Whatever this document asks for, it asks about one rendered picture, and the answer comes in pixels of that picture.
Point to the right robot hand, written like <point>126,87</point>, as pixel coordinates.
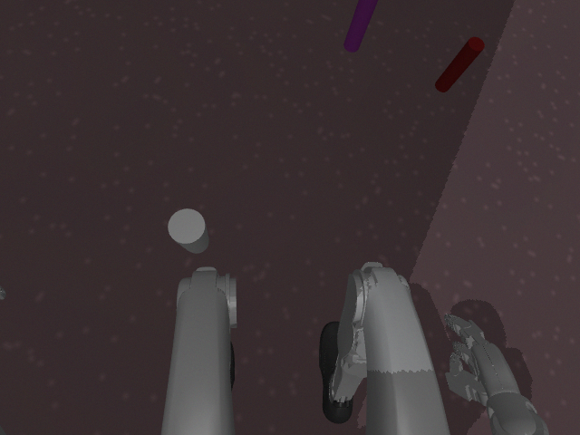
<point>491,373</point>

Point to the right robot foot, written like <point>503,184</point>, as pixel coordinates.
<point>334,411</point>

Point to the right robot arm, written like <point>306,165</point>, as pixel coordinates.
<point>513,414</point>

